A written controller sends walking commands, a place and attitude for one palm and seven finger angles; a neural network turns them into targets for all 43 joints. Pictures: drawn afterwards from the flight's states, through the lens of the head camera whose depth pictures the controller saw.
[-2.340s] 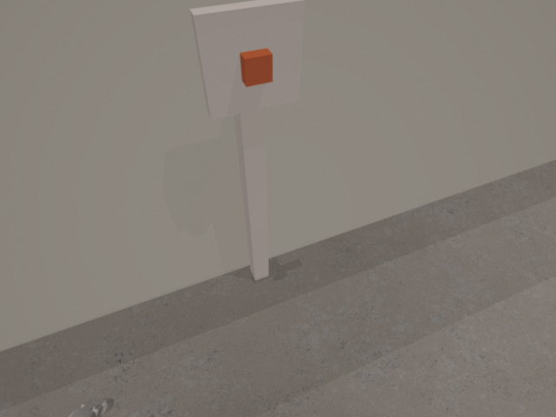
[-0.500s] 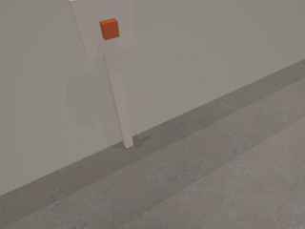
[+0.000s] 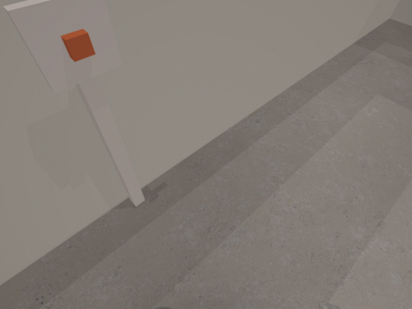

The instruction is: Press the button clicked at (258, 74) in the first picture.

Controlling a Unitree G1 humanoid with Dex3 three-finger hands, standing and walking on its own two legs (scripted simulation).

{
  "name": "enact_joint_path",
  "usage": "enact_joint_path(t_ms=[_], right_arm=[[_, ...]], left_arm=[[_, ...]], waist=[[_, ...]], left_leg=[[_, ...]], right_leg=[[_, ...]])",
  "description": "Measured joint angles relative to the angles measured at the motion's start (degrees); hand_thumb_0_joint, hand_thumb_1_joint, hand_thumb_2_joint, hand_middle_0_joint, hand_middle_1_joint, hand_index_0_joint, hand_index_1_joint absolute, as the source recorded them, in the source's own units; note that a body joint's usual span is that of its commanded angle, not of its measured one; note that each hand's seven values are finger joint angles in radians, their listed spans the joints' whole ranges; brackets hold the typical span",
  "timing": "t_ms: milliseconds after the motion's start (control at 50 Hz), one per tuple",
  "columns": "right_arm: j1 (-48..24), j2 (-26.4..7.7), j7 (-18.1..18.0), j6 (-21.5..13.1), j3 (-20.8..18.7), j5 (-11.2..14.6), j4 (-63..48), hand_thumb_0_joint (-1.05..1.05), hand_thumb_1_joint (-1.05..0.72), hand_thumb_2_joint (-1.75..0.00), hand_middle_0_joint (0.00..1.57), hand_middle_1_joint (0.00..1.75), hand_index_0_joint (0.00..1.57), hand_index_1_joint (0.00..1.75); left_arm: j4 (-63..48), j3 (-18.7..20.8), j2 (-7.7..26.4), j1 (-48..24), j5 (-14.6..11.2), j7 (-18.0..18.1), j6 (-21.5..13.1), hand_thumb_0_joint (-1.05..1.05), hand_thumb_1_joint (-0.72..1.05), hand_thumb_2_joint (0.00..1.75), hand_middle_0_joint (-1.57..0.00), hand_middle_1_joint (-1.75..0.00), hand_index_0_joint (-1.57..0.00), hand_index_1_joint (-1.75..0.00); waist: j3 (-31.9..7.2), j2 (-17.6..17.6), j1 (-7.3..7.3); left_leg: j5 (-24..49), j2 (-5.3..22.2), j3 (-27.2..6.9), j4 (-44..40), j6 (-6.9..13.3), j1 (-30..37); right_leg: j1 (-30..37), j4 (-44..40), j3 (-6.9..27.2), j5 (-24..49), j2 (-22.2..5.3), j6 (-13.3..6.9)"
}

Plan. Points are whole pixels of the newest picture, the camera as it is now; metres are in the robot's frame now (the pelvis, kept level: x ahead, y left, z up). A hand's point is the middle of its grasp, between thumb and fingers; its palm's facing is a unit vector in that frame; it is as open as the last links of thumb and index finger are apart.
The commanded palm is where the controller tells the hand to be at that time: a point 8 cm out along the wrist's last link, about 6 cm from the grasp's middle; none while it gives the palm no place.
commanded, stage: walk to a spot facing it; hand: left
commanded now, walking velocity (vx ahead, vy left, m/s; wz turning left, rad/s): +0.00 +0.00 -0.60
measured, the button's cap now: (78, 44) +0.65 +0.40 +0.15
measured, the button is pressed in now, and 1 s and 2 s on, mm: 0 0 0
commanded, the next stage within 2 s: none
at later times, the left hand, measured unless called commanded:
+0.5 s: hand (140, 306) +0.14 +0.16 -0.17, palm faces -0.34 -0.91 -0.25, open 7.4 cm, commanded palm none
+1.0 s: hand (143, 275) +0.21 +0.18 -0.18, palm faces -0.55 -0.82 -0.14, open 7.4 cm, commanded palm none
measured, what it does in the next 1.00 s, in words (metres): steps on the spot, turning right: left foot, then right foot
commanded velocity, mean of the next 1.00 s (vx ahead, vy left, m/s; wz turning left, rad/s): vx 0.16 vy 0.00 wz -0.60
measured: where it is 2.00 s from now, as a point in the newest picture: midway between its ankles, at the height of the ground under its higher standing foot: (258, 276)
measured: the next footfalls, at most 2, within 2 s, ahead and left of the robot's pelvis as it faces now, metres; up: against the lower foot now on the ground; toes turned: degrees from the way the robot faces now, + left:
left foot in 0.08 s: +0.03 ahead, +0.14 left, +0.00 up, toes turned -3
right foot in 0.46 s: -0.03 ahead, -0.12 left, +0.00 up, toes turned -24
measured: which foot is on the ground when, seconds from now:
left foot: up 0.00-0.06, down 0.08-0.46, up 0.48-0.86, down 0.88-1.00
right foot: down 0.00-0.08, up 0.10-0.44, down 0.46-0.88, up 0.90-1.00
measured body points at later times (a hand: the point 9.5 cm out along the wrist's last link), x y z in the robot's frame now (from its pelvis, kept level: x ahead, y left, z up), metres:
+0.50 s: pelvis -0.03 +0.01 -0.02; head +0.00 -0.02 +0.43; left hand +0.16 +0.21 -0.15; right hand -0.10 -0.25 -0.17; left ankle -0.02 +0.14 -0.73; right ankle -0.07 -0.11 -0.74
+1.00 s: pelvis +0.06 +0.03 +0.00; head +0.10 +0.06 +0.45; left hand +0.24 +0.22 -0.17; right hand -0.04 -0.21 -0.11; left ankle +0.09 +0.10 -0.74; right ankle -0.05 -0.08 -0.66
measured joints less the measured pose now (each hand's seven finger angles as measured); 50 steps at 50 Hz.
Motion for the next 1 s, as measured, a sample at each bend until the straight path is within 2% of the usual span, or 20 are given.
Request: enact_joint_path(t_ms=[60, 80, 100, 140, 180, 240, 320, 400, 460, 480, 500, 540, 600, 700, 820, 860, 880, 900, 940, 1000], right_arm=[[0.76, 0.23, -0.20, -1.10, 0.48, 0.22, -1.25, 0.00, -0.91, -0.90, 0.20, 0.30, 0.20, 0.30], [1.29, 0.29, -0.26, -1.62, 0.63, 0.11, -1.70, 0.00, -0.91, -0.89, 0.20, 0.30, 0.20, 0.30], [1.68, 0.69, -0.29, -1.77, 0.84, -0.10, -1.90, 0.00, -0.91, -0.89, 0.20, 0.30, 0.20, 0.30], [2.74, 1.33, -0.22, -1.66, 1.46, -0.59, -2.03, 0.00, -0.91, -0.89, 0.20, 0.30, 0.20, 0.30], [3.92, 1.81, -0.22, -1.46, 1.89, -0.90, -1.85, 0.00, -0.91, -0.89, 0.20, 0.30, 0.20, 0.30], [5.21, 2.07, -0.14, -1.42, 1.99, -1.10, -1.37, 0.00, -0.91, -0.89, 0.21, 0.30, 0.20, 0.30], [6.27, 2.03, 0.26, -1.73, 1.57, -1.26, -0.97, 0.00, -0.90, -0.89, 0.21, 0.30, 0.20, 0.30], [6.88, 1.38, 0.85, -1.62, 0.96, -1.38, -0.27, 0.00, -0.90, -0.89, 0.21, 0.30, 0.20, 0.30], [8.05, 0.34, 1.21, -1.32, 0.35, -1.15, 0.07, 0.00, -0.90, -0.89, 0.21, 0.30, 0.20, 0.30], [8.21, -0.33, 1.31, -1.01, 0.09, -0.99, 0.31, 0.00, -0.90, -0.89, 0.21, 0.30, 0.20, 0.30], [8.13, -0.99, 1.16, -0.33, -0.15, -0.90, 0.62, 0.00, -0.90, -0.89, 0.21, 0.30, 0.20, 0.30], [7.75, -1.70, 0.75, 1.15, -0.38, -0.79, 1.45, 0.00, -0.91, -0.89, 0.21, 0.30, 0.20, 0.30], [7.31, -2.09, 1.21, 1.68, -0.56, -1.18, 1.88, 0.01, -0.91, -0.89, 0.20, 0.30, 0.20, 0.30], [6.92, -1.91, 2.15, 0.61, -0.62, -1.55, 1.25, 0.01, -0.91, -0.90, 0.20, 0.30, 0.20, 0.30], [5.57, -0.84, 2.46, -0.94, -0.40, -1.10, -0.44, 0.01, -0.91, -0.90, 0.20, 0.30, 0.20, 0.30], [5.46, -0.31, 2.25, -2.09, -0.04, -0.90, -1.47, 0.01, -0.91, -0.90, 0.20, 0.30, 0.20, 0.30], [5.65, -0.20, 2.02, -2.95, 0.23, -0.86, -2.09, 0.01, -0.91, -0.90, 0.20, 0.30, 0.20, 0.30], [5.58, 0.28, 1.73, -3.70, 0.49, -1.08, -2.30, 0.00, -0.91, -0.90, 0.20, 0.30, 0.20, 0.30], [6.25, 1.21, 1.33, -4.60, 1.23, -1.37, -2.25, 0.00, -0.91, -0.89, 0.20, 0.30, 0.20, 0.30], [8.87, 2.88, 0.79, -5.19, 2.04, -1.24, -0.80, 0.00, -0.91, -0.89, 0.20, 0.30, 0.20, 0.30]], left_arm=[[-0.49, 0.46, 1.37, -0.70, -0.19, 0.01, 0.61, 0.01, 0.90, 0.89, -0.20, -0.30, -0.20, -0.30], [-0.71, 0.66, 1.86, -0.91, -0.38, -0.08, 0.84, 0.01, 0.90, 0.89, -0.20, -0.30, -0.20, -0.30], [-0.70, 1.02, 2.49, -1.45, -0.37, -0.20, 1.12, 0.01, 0.90, 0.89, -0.20, -0.30, -0.20, -0.30], [-0.60, 1.74, 3.44, -2.20, 0.07, -0.68, 1.53, 0.01, 0.91, 0.89, -0.20, -0.30, -0.20, -0.30], [-0.79, 2.28, 4.11, -2.59, 0.27, -1.33, 1.62, 0.01, 0.91, 0.89, -0.20, -0.29, -0.20, -0.30], [-1.14, 2.38, 4.11, -2.70, 0.12, -1.89, 1.79, 0.01, 0.91, 0.89, -0.19, -0.29, -0.20, -0.30], [-1.00, 1.73, 3.06, -3.26, -0.10, -2.23, 2.29, 0.01, 0.91, 0.90, -0.19, -0.29, -0.19, -0.30], [-0.97, 0.86, 1.75, -4.50, -0.21, -2.44, 2.05, 0.01, 0.91, 0.90, -0.19, -0.29, -0.19, -0.30], [-1.62, 0.18, 1.19, -5.26, -0.23, -2.51, 0.89, 0.01, 0.91, 0.90, -0.19, -0.29, -0.20, -0.30], [-1.57, -0.01, 0.77, -5.78, -0.11, -2.23, 0.11, 0.01, 0.91, 0.90, -0.19, -0.29, -0.20, -0.30], [-1.60, -0.36, 0.23, -6.33, -0.27, -1.84, -0.40, 0.01, 0.91, 0.89, -0.19, -0.29, -0.20, -0.30], [-2.06, -0.74, -0.55, -6.44, -0.53, -1.15, -0.98, 0.01, 0.91, 0.89, -0.20, -0.29, -0.20, -0.30], [-2.00, -0.99, -1.17, -5.51, -0.56, -0.64, -0.97, 0.01, 0.91, 0.89, -0.20, -0.29, -0.20, -0.30], [-0.60, -1.30, -1.28, -2.65, -0.31, -0.97, -1.87, 0.01, 0.90, 0.89, -0.20, -0.30, -0.20, -0.30], [0.95, -0.89, -0.46, 1.23, 0.05, -1.29, -2.03, 0.01, 0.90, 0.89, -0.20, -0.30, -0.20, -0.30], [1.49, -0.43, 0.13, 2.43, 0.01, -1.35, -1.57, 0.01, 0.90, 0.89, -0.20, -0.30, -0.20, -0.30], [1.66, -0.15, 0.36, 3.09, -0.05, -1.36, -1.25, 0.01, 0.90, 0.89, -0.20, -0.30, -0.20, -0.30], [2.16, 0.27, 0.69, 3.31, -0.20, -1.37, -0.75, 0.01, 0.90, 0.89, -0.20, -0.30, -0.20, -0.30], [3.32, 0.98, 1.08, 3.34, 0.04, -1.70, 0.26, 0.01, 0.90, 0.89, -0.20, -0.30, -0.20, -0.30], [3.70, 1.79, 1.81, 2.40, 0.58, -2.71, 0.31, 0.01, 0.91, 0.89, -0.20, -0.29, -0.20, -0.30]], waist=[[-0.79, -0.62, -0.41], [-1.07, -0.73, -0.88], [-0.84, -1.57, -1.08], [-0.51, -2.33, -1.27], [-0.33, -2.62, -1.27], [0.01, -1.92, -1.30], [1.12, -0.27, -2.06], [2.36, 1.32, -3.17], [2.51, 2.25, -3.82], [2.80, 3.22, -3.99], [3.24, 4.15, -4.36], [3.35, 4.41, -4.30], [2.59, 3.80, -4.07], [0.25, 2.31, -3.59], [-1.52, 0.31, -1.63], [-1.88, -0.52, -1.29], [-2.17, -0.64, -1.36], [-2.09, -1.30, -1.49], [-2.11, -1.61, -1.75], [-1.91, -1.82, -1.88]], left_leg=[[3.91, -0.61, 0.41, -11.81, 1.14, 4.93], [6.66, -0.49, 0.52, -14.96, 2.11, 6.01], [7.66, -0.76, 1.31, -14.64, 2.78, 5.98], [7.43, -0.40, 2.93, -14.43, 3.42, 6.71], [7.58, 0.20, 4.42, -15.69, 3.57, 7.93], [7.98, 1.45, 6.52, -16.91, 3.70, 9.11], [7.57, 3.55, 9.40, -16.70, 3.44, 9.73], [5.85, 6.20, 12.55, -13.75, 2.29, 8.97], [3.02, 8.40, 14.45, -8.36, 0.81, 6.85], [0.99, 9.38, 13.64, -4.10, 0.26, 5.03], [-2.32, 9.27, 11.19, 1.32, -0.14, 2.65], [-5.49, 7.43, 7.01, 11.31, -0.46, -1.73], [-1.63, 6.06, 4.80, 17.67, -1.06, -5.53], [2.21, 5.19, 4.36, 13.75, -1.71, -6.78], [1.58, 2.98, 4.07, 1.03, -0.97, -3.16], [3.54, 2.04, 4.69, -6.35, -0.53, 0.50], [4.32, 1.90, 5.12, -10.15, 0.32, 2.43], [5.14, 1.69, 6.17, -9.67, 2.18, 2.63], [4.75, 2.23, 8.33, -9.24, 4.97, 4.08], [5.94, 2.68, 10.65, -14.75, 5.96, 8.76]], right_leg=[[-1.75, 1.80, 1.77, -0.12, 0.86, 1.40], [-2.97, 3.89, 1.82, -1.46, 1.18, 1.76], [-4.71, 8.32, 1.29, -6.60, 0.84, 2.37], [-8.83, 20.91, -1.64, -13.20, 0.13, 3.99], [-11.98, 32.06, -4.21, -13.34, -1.31, 5.16], [-12.74, 37.95, -6.85, -12.79, -4.07, 6.34], [-8.87, 30.29, -9.64, -14.66, -7.34, 6.80], [-3.66, 19.40, -11.74, -15.60, -8.19, 5.90], [1.88, 8.30, -13.21, -8.96, -7.84, 4.41], [1.91, 7.66, -13.39, -7.58, -7.04, 3.54], [1.34, 8.76, -13.48, -8.07, -6.34, 2.71], [1.01, 9.05, -12.64, -8.97, -5.68, 1.67], [2.56, 5.29, -10.78, -7.23, -4.81, 1.40], [4.96, 0.27, -7.84, -4.91, -3.94, 1.32], [6.24, -0.70, -3.67, -5.56, -3.51, 2.48], [5.78, 1.38, -2.08, -7.20, -3.44, 3.24], [4.78, 4.01, -1.53, -9.18, -3.20, 3.05], [2.89, 9.22, -1.32, -13.49, -3.22, 2.67], [-2.18, 22.12, -3.82, -16.77, -3.38, 2.54], [-8.82, 35.61, -8.04, -10.21, -5.17, 3.21]])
